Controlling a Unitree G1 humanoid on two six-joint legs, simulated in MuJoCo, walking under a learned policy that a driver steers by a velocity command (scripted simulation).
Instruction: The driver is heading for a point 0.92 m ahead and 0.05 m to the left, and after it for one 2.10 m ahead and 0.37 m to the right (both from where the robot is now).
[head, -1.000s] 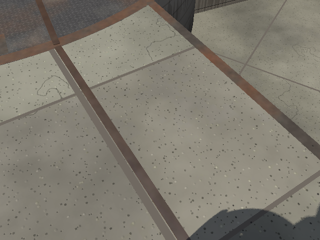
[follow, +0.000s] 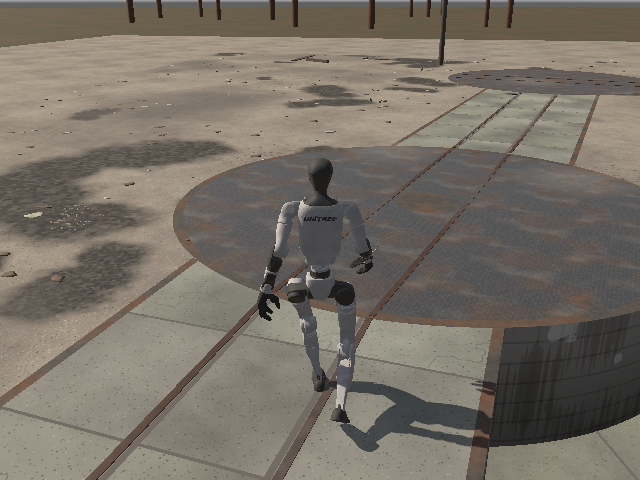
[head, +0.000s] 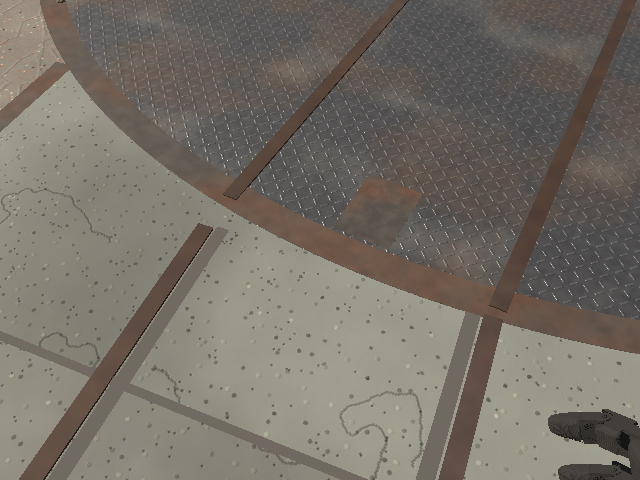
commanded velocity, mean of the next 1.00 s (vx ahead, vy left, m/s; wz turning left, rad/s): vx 1.00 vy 0.00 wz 0.45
